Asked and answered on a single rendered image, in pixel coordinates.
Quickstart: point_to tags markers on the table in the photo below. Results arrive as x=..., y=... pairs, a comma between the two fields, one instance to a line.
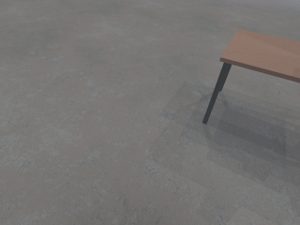
x=275, y=56

